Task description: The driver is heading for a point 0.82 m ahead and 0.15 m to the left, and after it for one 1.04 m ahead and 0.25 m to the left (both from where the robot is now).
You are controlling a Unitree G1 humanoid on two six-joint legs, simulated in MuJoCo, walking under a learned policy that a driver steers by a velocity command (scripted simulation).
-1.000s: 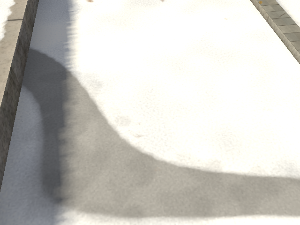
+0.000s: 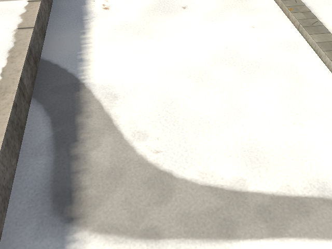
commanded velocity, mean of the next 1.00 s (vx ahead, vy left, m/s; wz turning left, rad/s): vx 0.43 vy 0.00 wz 0.01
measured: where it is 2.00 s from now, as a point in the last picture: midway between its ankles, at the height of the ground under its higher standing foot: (153, 144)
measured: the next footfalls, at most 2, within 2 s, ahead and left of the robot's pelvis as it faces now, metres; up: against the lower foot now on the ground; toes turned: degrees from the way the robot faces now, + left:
left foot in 0.56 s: +0.40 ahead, +0.10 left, +0.00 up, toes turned +2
right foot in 1.10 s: +0.71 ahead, -0.14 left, +0.00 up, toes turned +0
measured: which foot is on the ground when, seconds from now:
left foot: down 0.00-0.12, up 0.14-0.54, down 0.56-1.00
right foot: down 0.00-0.58, up 0.60-1.00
